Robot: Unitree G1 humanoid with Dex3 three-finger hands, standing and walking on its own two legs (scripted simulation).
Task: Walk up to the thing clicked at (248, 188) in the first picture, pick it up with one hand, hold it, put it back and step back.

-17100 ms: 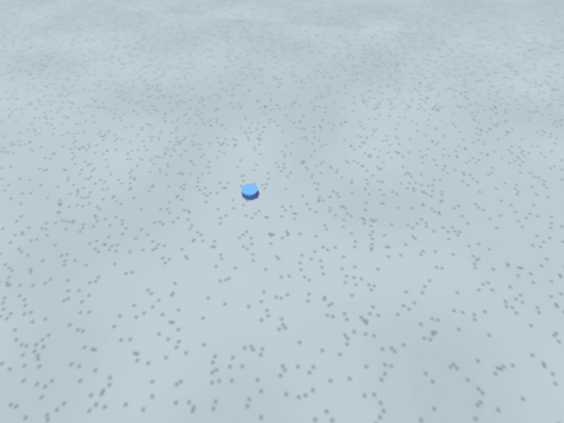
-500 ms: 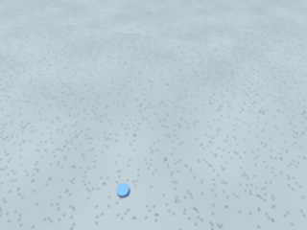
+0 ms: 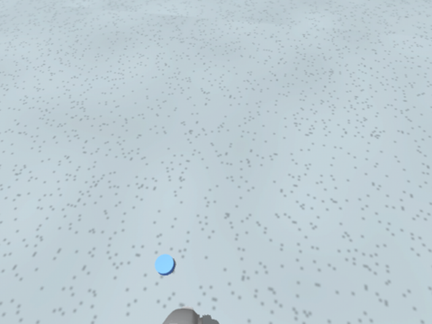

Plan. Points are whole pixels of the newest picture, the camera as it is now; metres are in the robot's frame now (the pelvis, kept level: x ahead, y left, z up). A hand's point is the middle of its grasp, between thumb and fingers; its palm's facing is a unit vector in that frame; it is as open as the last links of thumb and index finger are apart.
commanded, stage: walk up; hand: left
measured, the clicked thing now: (164, 264) +0.43 +0.28 -0.74
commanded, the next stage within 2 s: stand in 1.78 s
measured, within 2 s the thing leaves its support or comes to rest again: neither
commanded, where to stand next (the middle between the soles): +0.04 +0.05 m, yaw +0 degrees
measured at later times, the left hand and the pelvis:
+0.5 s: hand out of the picture +0.09 +0.29 -0.14, palm faces -0.07 -0.91 -0.40, open 7.4 cm; pelvis +0.00 +0.03 +0.00, yaw -1 degrees
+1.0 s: hand out of the picture +0.06 +0.29 -0.13, palm faces -0.01 -0.95 -0.32, open 7.4 cm; pelvis -0.03 +0.04 +0.02, yaw -1 degrees
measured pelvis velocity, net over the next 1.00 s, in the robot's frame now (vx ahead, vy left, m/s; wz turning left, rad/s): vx -0.03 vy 0.04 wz -0.01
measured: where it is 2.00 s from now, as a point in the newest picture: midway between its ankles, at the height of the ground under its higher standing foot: outside the picture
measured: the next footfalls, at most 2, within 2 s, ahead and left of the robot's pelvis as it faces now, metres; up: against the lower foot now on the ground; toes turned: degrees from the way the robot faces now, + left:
left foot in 0.06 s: +0.05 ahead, +0.17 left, +0.00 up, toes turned -2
right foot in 0.34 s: +0.02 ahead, -0.09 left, +0.00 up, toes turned -2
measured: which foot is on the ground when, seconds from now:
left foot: up 0.00-0.04, down 0.06-1.00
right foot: down 0.00-0.10, up 0.12-0.32, down 0.34-1.00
